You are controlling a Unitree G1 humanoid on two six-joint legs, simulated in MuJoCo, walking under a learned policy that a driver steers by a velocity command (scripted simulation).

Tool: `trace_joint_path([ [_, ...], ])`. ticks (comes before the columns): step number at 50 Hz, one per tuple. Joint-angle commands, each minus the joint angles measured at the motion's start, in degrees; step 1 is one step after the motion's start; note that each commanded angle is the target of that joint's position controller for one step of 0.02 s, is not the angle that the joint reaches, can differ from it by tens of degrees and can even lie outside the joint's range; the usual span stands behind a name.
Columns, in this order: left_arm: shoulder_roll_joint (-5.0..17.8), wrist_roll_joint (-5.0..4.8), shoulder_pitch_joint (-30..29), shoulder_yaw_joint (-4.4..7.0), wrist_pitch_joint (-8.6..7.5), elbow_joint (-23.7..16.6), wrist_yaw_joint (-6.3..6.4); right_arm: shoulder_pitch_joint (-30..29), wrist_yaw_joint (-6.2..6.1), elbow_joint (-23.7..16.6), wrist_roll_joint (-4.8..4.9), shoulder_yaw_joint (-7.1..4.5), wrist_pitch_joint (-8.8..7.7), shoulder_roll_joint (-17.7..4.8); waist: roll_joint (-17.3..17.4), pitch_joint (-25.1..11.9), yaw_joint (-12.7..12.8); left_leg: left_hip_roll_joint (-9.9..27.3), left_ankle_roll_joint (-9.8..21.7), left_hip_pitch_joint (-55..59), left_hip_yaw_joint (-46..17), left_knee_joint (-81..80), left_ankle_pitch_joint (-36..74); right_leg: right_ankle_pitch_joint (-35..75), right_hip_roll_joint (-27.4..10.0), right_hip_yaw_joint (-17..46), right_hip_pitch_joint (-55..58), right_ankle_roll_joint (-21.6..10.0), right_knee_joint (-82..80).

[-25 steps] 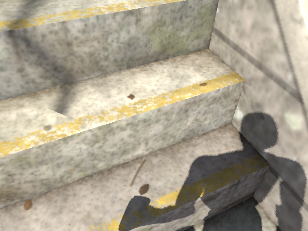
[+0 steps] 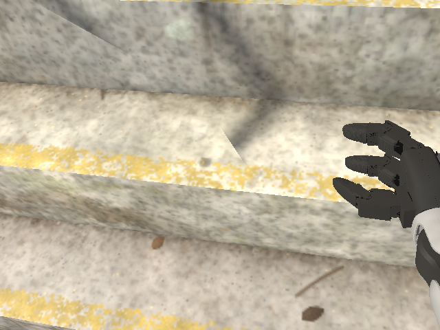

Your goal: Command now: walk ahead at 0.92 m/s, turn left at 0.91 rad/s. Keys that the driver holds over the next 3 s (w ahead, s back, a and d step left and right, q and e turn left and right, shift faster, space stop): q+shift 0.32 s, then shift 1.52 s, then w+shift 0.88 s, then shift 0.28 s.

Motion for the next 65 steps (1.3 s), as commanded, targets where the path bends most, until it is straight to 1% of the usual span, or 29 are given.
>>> trace_joint_path([
  [1, 6.9, -5.08, -18.2, 0.42, -1.22, -13.0, 0.52, 12.3, 1.65, -0.7, 0.02, 1.29, 1.34, -1.5, -14.6, -11.1, -14.3, 4.8, -0.7, 27.1, 1.7, -58.5, 20.8, 97.3, -7.5, 5.5, 2.7, -5.2, 12.9],
  [2, 10.8, -5.93, -12.8, 1.57, -0.14, -14.0, 0.72, 16.8, 0.6, -0.6, -1.96, 0.6, 1.96, -3.6, -21.1, -11.7, -12.7, 4.3, -0.9, 30.6, -2.6, -72.5, 4.2, 93.1, -6.7, 9.4, 2.8, -6.6, 20.8],
  [3, 11.4, -6.7, -17.1, 2.25, 1.8, -17.3, -0.44, 27.2, 1.44, 5.8, -1.0, -2.63, 0.28, -7.4, -4.0, -15.0, -20.7, 3.8, -0.7, 49.0, 2.3, -100.1, 50.9, 75.0, -2.6, 4.5, -0.3, -3.2, 44.8],
  [5, 8.1, -3.73, -5.2, 4.93, 4.11, -19.8, 0.25, 24.9, 2.27, 15.4, -1.66, -4.48, 0.96, -12.7, 16.2, 3.5, -5.2, 17.4, 6.4, 66.1, -0.6, -106.4, 87.4, -31.5, 13.3, 2.8, -49.8, -2.7, 113.7],
  [10, 4.6, -4.12, -63.1, -4.93, 1.01, -45.3, -1.53, 74.5, -6.9, 32.0, -4.82, -6.13, 0.6, -11.7, 9.7, -21.7, -34.5, 28.1, 8.6, 133.8, -15.7, -64.7, 154.7, -47.9, 7.0, 2.9, -119.3, -1.6, 145.3],
  [16, -2.2, -4.72, -55.7, -7.96, 6.15, -43.7, -9.26, 36.5, -10.75, 20.7, -0.99, -6.28, -5.67, -7.4, 3.4, -17.7, -10.7, 8.9, 0.6, 58.5, -20.0, -71.7, 145.2, -34.2, 10.4, 15.1, -28.1, -2.6, 36.0],
  [18, 4.4, -8.39, -28.1, -3.03, 10.85, -26.6, -6.81, 35.0, -9.58, 17.5, -0.12, -7.62, -4.95, -8.3, -23.1, -19.0, -0.4, 3.0, -7.1, 24.2, -22.2, -43.1, 42.9, 30.1, -6.8, 31.1, 24.7, -5.8, -21.3],
  [19, 7.0, -8.07, -28.7, -1.99, 14.98, -19.4, -3.75, 40.1, -9.48, 18.5, 0.28, -8.71, -4.3, -9.0, -34.9, -8.1, -6.3, -7.1, -7.9, -4.1, -17.7, -12.8, -17.9, 48.9, -16.6, 28.8, 40.1, -10.9, -28.4],
  [20, 11.3, 0.24, -41.3, -1.36, 13.26, -22.5, -1.75, 51.7, -5.67, 15.9, 5.12, -6.58, -3.52, -7.5, -31.9, -22.6, -16.0, -5.2, -8.9, -24.2, -6.5, 12.6, -23.5, 91.6, -19.3, 16.8, 57.1, -10.1, 7.1],
  [23, 0.3, 6.5, -58.1, -5.37, 10.99, -25.8, -4.21, 64.3, -8.41, 24.0, 4.27, -7.17, -1.15, -9.2, -22.1, 6.8, -28.4, -10.3, -7.8, -15.9, 6.6, -1.2, -36.2, 89.4, -5.6, -2.3, 34.4, 5.9, -19.3],
  [27, 20.6, -5.79, -76.7, 3.39, 7.1, -38.5, -3.75, 99.6, -7.38, 26.3, -1.33, -7.01, 3.42, -9.2, -9.3, -16.5, -52.7, -10.7, -7.1, 36.1, 16.9, -68.4, 1.1, 127.6, 6.3, -12.1, 22.2, 5.2, 40.8],
  [28, 10.2, -13.85, -64.6, 0.81, 6.95, -38.1, -4.07, 70.8, -4.69, 22.7, -5.73, -6.81, 2.95, -12.6, 19.3, -15.8, -32.9, -0.3, 8.0, 35.6, -16.0, -72.8, 14.3, 68.6, 12.6, 5.8, 2.3, 1.1, 73.2],
  [29, 6.8, -8.07, -64.4, -1.44, 5.65, -42.1, -6.3, 52.6, -6.76, 18.7, -4.79, -8.72, 2.48, -19.1, 35.7, -18.8, -20.8, 1.8, 12.9, 32.9, -48.8, -83.6, 32.0, 5.2, 18.0, 24.4, -3.9, 0.2, 78.5],
  [31, 9.0, -2.3, -59.2, -0.24, 4.67, -38.5, -7.47, 47.2, -8.67, 14.5, -0.19, -8.97, 2.13, -13.3, 0.2, -12.6, -18.6, 6.9, 12.9, 34.0, -51.5, -63.9, 48.1, -10.1, 9.8, 35.9, -20.8, -0.4, 65.9],
  [32, 33.9, 1.44, -75.6, 2.32, 8.03, -44.9, -10.8, 75.8, -2.93, 22.7, 6.26, 0.07, -1.01, -4.3, -6.5, -7.6, -45.8, 24.4, 12.3, 59.0, -64.6, -41.1, 50.6, -53.1, 5.7, 47.5, -73.7, 10.1, 106.3],
  [33, 24.5, 3.51, -85.9, 0.8, 9.48, -47.8, -8.94, 99.5, -3.05, 34.6, 6.46, -0.21, -2.39, -1.0, -16.9, -10.3, -49.0, 23.5, 13.2, 68.9, -64.7, -42.6, 51.7, -66.7, 8.6, 44.5, -92.3, 7.4, 118.6],
  [34, 9.1, 1.97, -76.6, -3.2, 10.74, -48.6, -8.33, 96.7, -1.53, 40.4, 4.11, 1.46, -3.09, -0.3, -14.6, -3.8, -36.7, 19.3, 10.4, 55.0, -60.3, -45.7, 48.4, -54.0, 6.9, 43.1, -90.1, -0.1, 111.2],
  [36, 3.4, -1.89, -69.4, -6.9, 8.23, -55.4, -7.22, 64.0, 0.24, 29.1, -0.38, 0.98, -4.04, -8.0, -2.4, -6.5, -17.9, 6.0, 3.4, 12.5, -34.0, -65.7, 47.2, -52.0, 8.9, 27.3, -50.0, -14.0, 98.3],
  [38, 18.6, -5.12, -52.8, -1.99, 8.97, -53.0, -4.81, 45.4, 1.27, 20.1, 0.75, -0.95, -5.42, -18.0, -8.1, -8.0, -3.1, 10.0, -1.1, -25.6, -38.4, -64.3, 44.9, -40.9, 5.5, 35.6, -20.1, -7.8, 111.0],
  [41, 7.4, 0.33, -25.2, -4.03, 12.33, -30.4, -9.14, 39.7, -2.66, 14.6, -0.1, 2.33, -2.58, -3.1, -17.0, -9.1, -5.7, -2.0, -5.9, -4.8, -23.0, -47.6, 33.9, 25.9, -3.1, 29.7, 2.8, -3.0, 13.2],
  [42, -2.5, -1.12, -18.3, -5.46, 14.34, -22.3, -10.46, 39.1, -3.49, 14.8, -0.37, 1.96, -0.84, -1.1, -11.6, -2.4, -6.5, -5.0, -5.6, -1.9, -18.4, -42.9, 9.8, 40.8, -1.3, 21.6, 10.8, -0.7, -5.8],
  [43, 13.2, -9.7, -37.0, -1.63, 14.23, -29.4, -10.95, 65.9, 3.3, 15.6, -5.55, 5.2, -0.19, 6.2, -22.0, -19.4, -22.3, -5.3, -11.9, -25.6, -25.7, -30.3, -3.3, 31.8, -11.3, 65.3, 24.3, -22.5, 20.6],
  [44, 14.2, -7.5, -40.1, 0.26, 12.91, -30.1, -9.03, 57.8, 2.88, 18.1, -1.99, 1.68, -0.51, -3.3, -15.8, -15.4, -16.1, -2.1, -10.1, -18.9, -20.4, -27.9, 7.3, 13.5, -10.2, 55.6, 11.2, -22.1, 16.2],
  [48, -2.4, 1.72, -14.8, -5.69, 12.62, -15.2, -6.03, 22.8, -1.88, 1.9, 5.73, 6.44, -1.37, 6.3, -5.5, -1.6, -3.9, -7.9, 0.9, -18.9, -6.9, -6.2, 1.9, 29.4, 1.7, 16.4, -4.3, -5.6, -5.0],
  [53, 4.4, 3.85, -0.7, -5.73, 9.56, -4.7, -6.42, 9.5, -2.44, -9.8, -0.19, 9.96, 2.89, 3.3, 2.5, -15.8, -8.7, -1.9, -1.7, -50.2, -8.8, 3.4, -12.1, 60.7, -10.3, 29.4, 19.2, -15.3, 8.8],
  [54, 9.1, -4.37, -8.5, -1.75, 5.29, -8.2, -0.58, 10.4, -3.27, -11.6, -5.0, 8.55, -0.39, 5.6, -23.3, -1.6, -9.9, 3.7, -3.7, -34.1, -11.3, 6.7, -16.2, 52.4, -10.6, 21.5, 10.1, -14.1, -2.8],
  [60, 16.6, -5.29, -11.3, -1.91, 4.21, -15.6, -1.28, 23.5, -3.87, -7.4, 4.23, 3.17, 3.17, 0.1, 9.2, -22.2, -15.7, 9.2, 1.0, 47.8, -2.9, -38.6, 6.3, 44.9, -9.0, 15.8, -19.8, -9.0, -0.5],
  [62, 17.0, -3.16, -6.4, -2.15, 5.57, -17.1, -3.39, 34.2, -5.98, -2.0, 2.64, 0.14, 4.54, -5.0, 25.1, -32.4, -20.4, 20.2, 4.5, 55.8, -22.1, -50.0, 2.5, 3.0, 2.0, 12.7, -30.5, -3.5, 28.3],
  [65, 5.5, -1.09, -3.9, -0.77, 11.27, -19.5, -0.2, 18.8, -6.23, -3.4, -3.32, 1.65, 2.62, -3.4, 10.7, -21.1, -7.6, 24.1, 1.2, 22.5, -22.5, -54.7, 3.1, -13.8, 12.8, 19.9, -31.3, 1.5, 88.9],
])
Next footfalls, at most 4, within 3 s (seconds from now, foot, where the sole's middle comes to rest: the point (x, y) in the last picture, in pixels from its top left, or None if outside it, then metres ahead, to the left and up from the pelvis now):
0.08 left None -0.11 0.05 -0.78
0.42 right None -0.16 -0.15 -0.73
0.54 left None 0.09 0.08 -0.57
0.96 right None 0.14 -0.30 -0.57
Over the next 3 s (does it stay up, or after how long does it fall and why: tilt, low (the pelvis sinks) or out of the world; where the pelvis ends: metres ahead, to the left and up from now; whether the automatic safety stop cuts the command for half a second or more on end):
stays up -0.01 -0.27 0.09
